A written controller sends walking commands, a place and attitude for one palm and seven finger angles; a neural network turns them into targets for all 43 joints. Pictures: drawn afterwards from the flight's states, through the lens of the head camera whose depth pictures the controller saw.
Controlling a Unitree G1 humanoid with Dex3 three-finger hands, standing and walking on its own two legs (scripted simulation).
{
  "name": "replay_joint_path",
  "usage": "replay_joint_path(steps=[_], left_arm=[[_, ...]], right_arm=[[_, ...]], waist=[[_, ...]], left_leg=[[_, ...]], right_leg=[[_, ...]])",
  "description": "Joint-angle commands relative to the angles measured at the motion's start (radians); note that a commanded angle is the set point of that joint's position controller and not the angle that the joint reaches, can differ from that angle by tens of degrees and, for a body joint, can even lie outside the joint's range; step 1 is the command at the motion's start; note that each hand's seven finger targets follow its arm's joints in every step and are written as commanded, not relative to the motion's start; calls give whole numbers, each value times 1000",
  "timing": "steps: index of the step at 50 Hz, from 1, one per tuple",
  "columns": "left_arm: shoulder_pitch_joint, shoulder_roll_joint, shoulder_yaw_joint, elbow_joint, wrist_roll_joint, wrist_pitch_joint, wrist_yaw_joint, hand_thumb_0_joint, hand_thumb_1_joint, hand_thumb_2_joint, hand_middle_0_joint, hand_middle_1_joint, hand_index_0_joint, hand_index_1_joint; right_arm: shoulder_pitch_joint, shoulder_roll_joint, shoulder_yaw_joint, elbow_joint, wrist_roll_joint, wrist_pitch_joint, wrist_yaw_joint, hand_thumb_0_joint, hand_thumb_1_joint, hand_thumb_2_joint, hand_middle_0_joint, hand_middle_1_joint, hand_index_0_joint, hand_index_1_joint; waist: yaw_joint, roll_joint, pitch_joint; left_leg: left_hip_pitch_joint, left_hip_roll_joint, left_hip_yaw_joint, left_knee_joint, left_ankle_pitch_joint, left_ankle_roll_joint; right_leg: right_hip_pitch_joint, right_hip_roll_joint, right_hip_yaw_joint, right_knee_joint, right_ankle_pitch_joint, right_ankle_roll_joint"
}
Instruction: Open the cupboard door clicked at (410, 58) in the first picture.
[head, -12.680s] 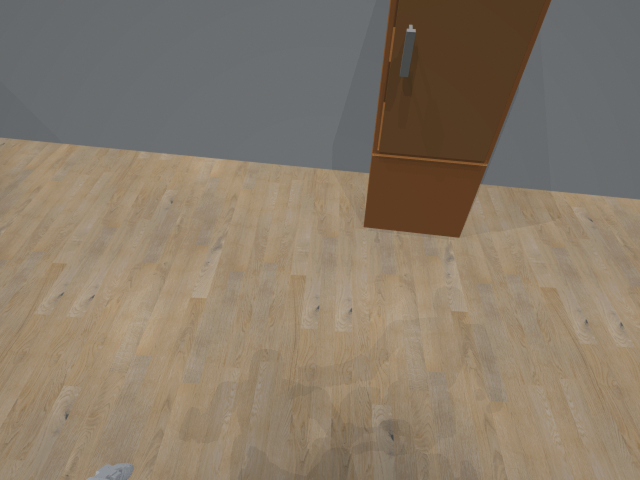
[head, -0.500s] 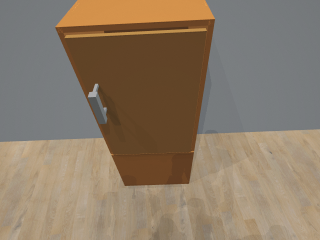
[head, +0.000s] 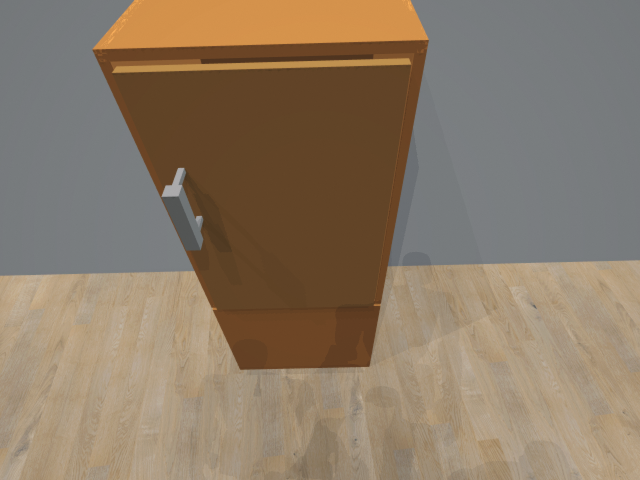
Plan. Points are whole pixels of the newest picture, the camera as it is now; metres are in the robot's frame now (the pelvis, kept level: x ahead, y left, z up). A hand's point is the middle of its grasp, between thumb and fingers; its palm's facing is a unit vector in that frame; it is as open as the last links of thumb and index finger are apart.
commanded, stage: look again from close up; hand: left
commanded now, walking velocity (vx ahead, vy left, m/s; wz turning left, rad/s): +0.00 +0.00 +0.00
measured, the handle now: (187, 209) +0.50 +0.26 +0.03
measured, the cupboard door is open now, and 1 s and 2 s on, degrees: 0 0 0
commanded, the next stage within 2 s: raise the hand with hooked fingers in 0.16 s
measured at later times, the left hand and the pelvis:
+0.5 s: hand (179, 399) +0.21 +0.19 +0.01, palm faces +0.23 -0.97 -0.06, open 7.7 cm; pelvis -0.02 -0.01 -0.02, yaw +1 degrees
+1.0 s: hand (153, 427) +0.18 +0.22 -0.03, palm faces -0.03 -1.00 -0.03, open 10.5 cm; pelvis -0.06 +0.02 -0.07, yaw +2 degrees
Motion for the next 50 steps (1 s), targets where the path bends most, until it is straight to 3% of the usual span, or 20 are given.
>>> replay_joint_path(steps=[1, 12, 13, 14, 15, 16, 17, 18, 19, 20, 21, 23, 25, 27, 33, 37, 41, 44, 46, 50], left_arm=[[47, 118, 18, -26, 0, -14, 3, 0, 900, 900, -200, -300, -200, -300], [29, 138, 23, -33, 1, -16, 2, 0, 900, 900, -200, -300, -200, -300], [177, 143, 31, 13, 4, -24, 46, 0, 900, 900, -200, -300, -200, -300], [-646, 375, 154, -1494, -198, -266, 30, 0, 877, 890, -202, -315, -202, -315], [-149, 289, 147, -1208, -108, -211, 65, 0, 853, 880, -203, -330, -203, -330], [-120, 254, 142, -1131, -143, -168, 119, 0, 830, 870, -205, -345, -205, -345], [169, -9, 4, -927, -157, -79, 96, 0, 807, 860, -207, -360, -207, -360], [-21, 44, 48, -1108, -194, -121, 71, 0, 783, 850, -208, -375, -208, -375], [-11, 109, 130, -1099, -184, -178, 46, 0, 760, 840, -210, -390, -210, -390], [67, 88, 147, -1006, -179, -233, 18, 0, 737, 830, -212, -405, -212, -405], [227, 68, 172, -887, -185, -272, -22, 0, 713, 820, -213, -420, -213, -420], [365, 10, 179, -838, -231, -407, -129, 0, 667, 800, -217, -450, -217, -450], [381, 44, 228, -880, -278, -557, -255, 0, 620, 780, -220, -480, -220, -480], [360, 101, 277, -873, -298, -638, -376, 0, 573, 760, -223, -510, -223, -510], [11, 171, 287, -1201, -329, -578, -353, 0, 433, 700, -233, -600, -233, -600], [-138, 204, 241, -1479, -284, -636, -277, 0, 340, 660, -240, -660, -240, -660], [-107, 192, 177, -1365, -264, -566, -315, 0, 247, 620, -247, -720, -247, -720], [-24, 205, 213, -1214, -274, -422, -355, 0, 177, 590, -252, -765, -252, -765], [58, 224, 277, -1133, -305, -311, -371, 0, 130, 570, -255, -795, -255, -795], [52, 246, 366, -1278, -347, -244, -306, 0, 37, 530, -262, -855, -262, -855]], right_arm=[[62, -78, -14, -18, 0, -8, -7, 0, -900, -900, 200, 300, 200, 300], [34, -102, -20, -21, 1, -4, -7, 0, -900, -900, 200, 300, 200, 300], [-80, -126, -38, -86, 19, -2, 2, 0, -900, -900, 200, 300, 200, 300], [-62, -282, -47, -434, 63, -160, -45, 0, -900, -900, 200, 300, 200, 300], [-126, -195, -33, -393, 36, -235, -76, 0, -900, -900, 200, 300, 200, 300], [-135, -206, -39, -326, 53, -249, -84, 0, -900, -900, 200, 300, 200, 300], [-94, -157, -43, -327, 64, -244, -73, 0, -900, -900, 200, 300, 200, 300], [-126, -202, -52, -421, 69, -264, -65, 0, -900, -900, 200, 300, 200, 300], [-100, -222, -80, -437, 49, -277, -63, 0, -900, -900, 200, 300, 200, 300], [-104, -218, -90, -458, 36, -285, -58, 0, -900, -900, 200, 300, 200, 300], [-112, -214, -95, -491, 35, -287, -46, 0, -900, -900, 200, 300, 200, 300], [-142, -201, -101, -549, 28, -290, -15, 0, -900, -900, 200, 300, 200, 300], [-163, -211, -111, -600, 28, -293, 11, 0, -900, -900, 200, 300, 200, 300], [-167, -227, -115, -651, 36, -285, 32, 0, -900, -900, 200, 300, 200, 300], [-163, -213, -104, -789, 46, -263, 1, 0, -900, -900, 200, 300, 200, 300], [-94, -210, -82, -757, 27, -268, -25, 0, -900, -900, 200, 300, 200, 300], [-83, -232, -54, -717, 31, -272, -38, 0, -900, -900, 200, 300, 200, 300], [-95, -234, -50, -723, 53, -262, -48, 0, -900, -900, 200, 300, 200, 300], [-117, -232, -48, -745, 64, -248, -50, 0, -900, -900, 200, 300, 200, 300], [-130, -207, -44, -777, 59, -246, -47, 0, -900, -900, 200, 300, 200, 300]], waist=[[-3, -26, -2], [-3, -31, 2], [58, -138, -6], [-76, 85, -479], [21, 268, -447], [5, 244, -339], [-18, 83, -177], [-38, -42, -54], [-45, -133, -95], [-32, -234, -56], [16, -240, -22], [56, -350, -54], [75, -299, -154], [79, -100, -223], [16, -38, -311], [-32, 87, -412], [-70, 89, -328], [-42, 9, -303], [13, -13, -314], [54, -27, -390]], left_leg=[[-53, 96, -74, -70, 196, 37], [-48, 96, -67, -65, 185, 28], [-152, 101, 0, 187, 86, -3], [50, -24, -41, 23, 283, 44], [89, -23, -5, 14, 438, 56], [35, -2, -24, 27, 344, 24], [-49, 7, -38, 23, 314, 32], [-122, 4, -75, 56, 288, 37], [-151, -1, -59, 105, 255, 41], [-232, -8, -61, 144, 203, 40], [-310, -19, -62, 176, 159, 31], [-466, -35, -53, 266, 74, 12], [-574, -53, -40, 365, 30, -3], [-605, -65, -19, 451, 29, -9], [-700, -52, -25, 555, -126, 30], [-603, -17, -71, 574, -81, 41], [-618, -7, -112, 557, -69, 41], [-661, -13, -118, 501, -127, 34], [-651, -21, -118, 451, -113, 26], [-591, -20, -116, 395, -31, 17]], right_leg=[[71, -101, 110, -78, 269, -22], [75, -105, 116, -97, 291, -26], [113, -180, 197, -99, 745, 53], [213, -91, 169, -5, 615, -9], [217, -22, 133, 20, 455, -36], [119, -22, 79, -11, 273, -23], [38, -11, 38, -25, 239, -3], [-37, -13, 34, -13, 250, 9], [-91, -12, 13, 6, 203, 19], [-153, -10, 5, 27, 146, 30], [-181, -14, 11, 64, 107, 27], [-216, -15, 37, 151, 57, 38], [-201, -34, 95, 235, 101, 37], [-219, -51, 135, 310, 122, 10], [-371, -38, 196, 297, -305, 20], [-428, -2, 135, 380, -213, 0], [-480, 22, 56, 415, -138, -4], [-437, 19, 40, 369, -200, 12], [-370, 22, 24, 346, -198, 8], [-291, 17, -5, 341, -123, 14]])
